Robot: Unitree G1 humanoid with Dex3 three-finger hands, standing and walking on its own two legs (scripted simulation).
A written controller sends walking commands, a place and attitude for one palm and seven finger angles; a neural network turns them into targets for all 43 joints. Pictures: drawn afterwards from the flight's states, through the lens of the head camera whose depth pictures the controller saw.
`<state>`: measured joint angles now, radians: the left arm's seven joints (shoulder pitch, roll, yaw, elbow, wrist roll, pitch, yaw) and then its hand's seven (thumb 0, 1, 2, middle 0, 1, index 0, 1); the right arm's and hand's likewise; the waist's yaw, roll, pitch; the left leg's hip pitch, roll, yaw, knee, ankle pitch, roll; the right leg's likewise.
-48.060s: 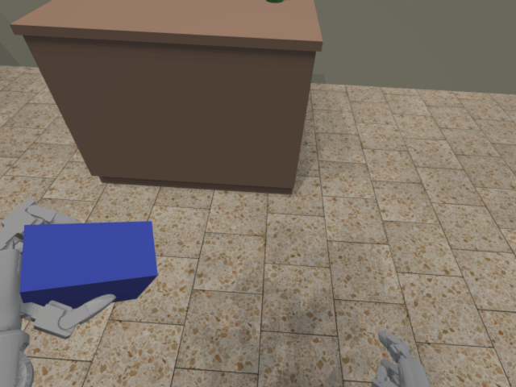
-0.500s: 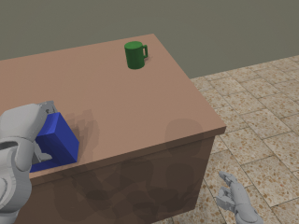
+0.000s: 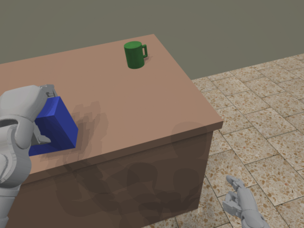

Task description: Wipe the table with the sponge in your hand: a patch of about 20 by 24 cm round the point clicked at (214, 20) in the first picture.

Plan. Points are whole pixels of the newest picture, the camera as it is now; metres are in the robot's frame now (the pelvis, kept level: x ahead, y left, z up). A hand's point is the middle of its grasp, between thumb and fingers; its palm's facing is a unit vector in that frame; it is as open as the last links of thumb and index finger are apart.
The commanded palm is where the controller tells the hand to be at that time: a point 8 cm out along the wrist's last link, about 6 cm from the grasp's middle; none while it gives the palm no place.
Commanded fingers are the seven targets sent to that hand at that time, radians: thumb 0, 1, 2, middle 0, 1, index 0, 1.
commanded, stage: lift the sponge slowly off the table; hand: left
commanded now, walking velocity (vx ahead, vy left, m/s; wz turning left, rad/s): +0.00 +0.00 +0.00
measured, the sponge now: (47, 132) +0.26 +0.32 +0.15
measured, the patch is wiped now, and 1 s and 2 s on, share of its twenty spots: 0.95 0.95 0.95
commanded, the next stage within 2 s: bring the sponge back beside the body in 0.76 s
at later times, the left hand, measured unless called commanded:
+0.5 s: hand (33, 105) +0.27 +0.31 +0.24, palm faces +0.16 +0.02 -0.99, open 10.6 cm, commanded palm +0.22 +0.32 +0.31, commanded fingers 0.00 0.10 1.30 -1.20 -1.60 -1.20 -1.60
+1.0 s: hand (29, 106) +0.26 +0.31 +0.24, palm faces +0.16 +0.00 -0.99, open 10.6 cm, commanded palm +0.21 +0.31 +0.32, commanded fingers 0.00 0.10 1.30 -1.20 -1.60 -1.20 -1.60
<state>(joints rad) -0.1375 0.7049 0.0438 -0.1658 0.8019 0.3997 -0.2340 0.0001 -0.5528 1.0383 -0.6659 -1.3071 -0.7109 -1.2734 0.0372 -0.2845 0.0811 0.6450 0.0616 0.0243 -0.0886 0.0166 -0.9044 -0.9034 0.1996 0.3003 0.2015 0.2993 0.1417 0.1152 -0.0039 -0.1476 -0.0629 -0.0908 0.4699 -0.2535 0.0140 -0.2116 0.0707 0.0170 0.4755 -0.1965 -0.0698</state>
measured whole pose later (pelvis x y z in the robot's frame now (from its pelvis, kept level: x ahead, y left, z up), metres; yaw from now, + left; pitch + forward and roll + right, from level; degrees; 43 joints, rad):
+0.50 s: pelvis -0.01 +0.00 +0.00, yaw +0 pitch -4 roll +1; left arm -0.29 0.73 0.02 -0.09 0.80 0.43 -0.28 0.00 -0.55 1.04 -0.67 -1.31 -0.71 -1.27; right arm 0.03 -0.29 0.08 0.65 0.07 0.02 -0.10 0.02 -0.91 -0.90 0.20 0.30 0.20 0.30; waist 0.15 0.12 0.00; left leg -0.17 -0.07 -0.10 0.48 -0.24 0.01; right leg -0.24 0.06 0.01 0.50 -0.20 -0.07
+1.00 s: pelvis -0.01 +0.00 +0.00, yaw +0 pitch -4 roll +1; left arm -0.22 0.75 0.06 -0.22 0.77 0.46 -0.32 0.00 -0.55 1.04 -0.67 -1.31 -0.71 -1.27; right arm 0.05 -0.30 0.07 0.63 0.07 0.04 -0.10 0.02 -0.91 -0.90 0.20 0.30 0.20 0.30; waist 0.16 0.13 0.00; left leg -0.17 -0.08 -0.09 0.49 -0.25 0.02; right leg -0.24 0.06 0.02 0.51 -0.21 -0.06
